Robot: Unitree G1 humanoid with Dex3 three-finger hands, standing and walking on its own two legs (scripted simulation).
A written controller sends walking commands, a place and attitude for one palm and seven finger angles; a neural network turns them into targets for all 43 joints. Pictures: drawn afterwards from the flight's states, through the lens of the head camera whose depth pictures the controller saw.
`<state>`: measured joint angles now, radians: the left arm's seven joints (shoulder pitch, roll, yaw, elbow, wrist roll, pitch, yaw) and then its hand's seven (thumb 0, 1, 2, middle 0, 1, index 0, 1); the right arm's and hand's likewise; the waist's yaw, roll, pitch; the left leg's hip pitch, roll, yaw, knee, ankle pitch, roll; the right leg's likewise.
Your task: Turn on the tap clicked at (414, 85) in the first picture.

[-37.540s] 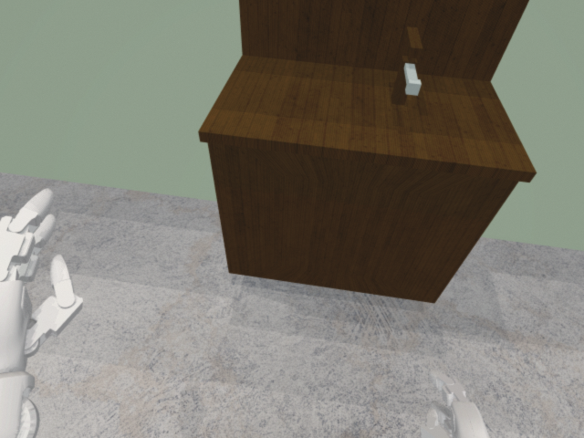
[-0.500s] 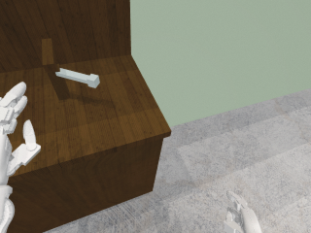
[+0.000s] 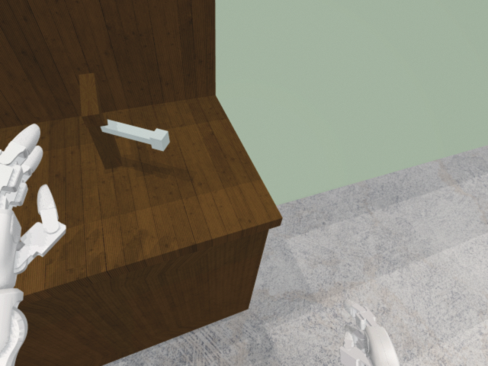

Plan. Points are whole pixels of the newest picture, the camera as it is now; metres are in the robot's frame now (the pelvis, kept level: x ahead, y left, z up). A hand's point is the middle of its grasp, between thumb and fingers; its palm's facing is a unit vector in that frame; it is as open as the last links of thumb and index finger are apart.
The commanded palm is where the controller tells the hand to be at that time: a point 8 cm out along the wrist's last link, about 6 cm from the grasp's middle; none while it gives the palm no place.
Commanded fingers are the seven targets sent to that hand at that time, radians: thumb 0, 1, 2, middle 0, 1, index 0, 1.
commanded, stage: come to a stop and stand still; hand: left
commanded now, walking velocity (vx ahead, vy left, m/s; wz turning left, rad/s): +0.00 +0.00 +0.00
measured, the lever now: (160, 139) +0.48 +0.22 +0.08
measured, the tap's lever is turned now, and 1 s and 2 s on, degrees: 53 53 53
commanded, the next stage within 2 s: look again from close up in 1.30 s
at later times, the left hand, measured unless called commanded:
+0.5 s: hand (58, 243) +0.22 +0.26 +0.14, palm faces +0.39 -0.82 -0.42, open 7.4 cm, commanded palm +0.15 +0.27 +0.17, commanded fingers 0.00 0.90 0.90 -0.20 -0.30 -0.20 -0.30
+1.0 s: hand (34, 259) +0.19 +0.27 +0.15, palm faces +0.41 -0.85 -0.33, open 7.4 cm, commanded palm +0.13 +0.30 +0.17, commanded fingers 0.00 0.90 0.90 -0.20 -0.30 -0.20 -0.30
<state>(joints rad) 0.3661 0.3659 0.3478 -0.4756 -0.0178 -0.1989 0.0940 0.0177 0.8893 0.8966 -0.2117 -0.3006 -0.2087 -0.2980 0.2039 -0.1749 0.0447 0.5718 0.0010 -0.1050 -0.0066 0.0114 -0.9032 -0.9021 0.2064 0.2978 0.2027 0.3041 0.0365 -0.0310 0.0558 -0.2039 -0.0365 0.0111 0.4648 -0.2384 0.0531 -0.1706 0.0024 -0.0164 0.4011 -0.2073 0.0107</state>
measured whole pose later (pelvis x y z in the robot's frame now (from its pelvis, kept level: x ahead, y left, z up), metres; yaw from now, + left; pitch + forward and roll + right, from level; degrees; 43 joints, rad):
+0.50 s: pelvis +0.01 -0.01 +0.00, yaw +3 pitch +3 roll -1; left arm 0.39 0.45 0.35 -0.38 -0.08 -0.27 0.09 0.02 0.88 0.90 -0.22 -0.30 -0.22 -0.30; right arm 0.24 -0.26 0.01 0.63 0.02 -0.17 0.01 0.01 -0.91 -0.90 0.20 0.30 0.20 0.30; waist 0.06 -0.03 0.07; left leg -0.30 -0.05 -0.05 0.53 -0.26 0.04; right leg -0.26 0.00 -0.06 0.48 -0.27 -0.01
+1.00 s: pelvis -0.02 +0.01 +0.00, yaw +2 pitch +0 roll -2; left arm 0.39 0.35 0.32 -0.48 -0.04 -0.20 0.10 0.02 0.89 0.90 -0.21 -0.30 -0.21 -0.30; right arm 0.17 -0.20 0.04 0.58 0.01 -0.12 0.00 0.01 -0.90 -0.90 0.21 0.30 0.20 0.30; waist 0.05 -0.04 0.07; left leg -0.26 -0.07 -0.02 0.48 -0.21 0.08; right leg -0.21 -0.02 -0.03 0.41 -0.19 0.03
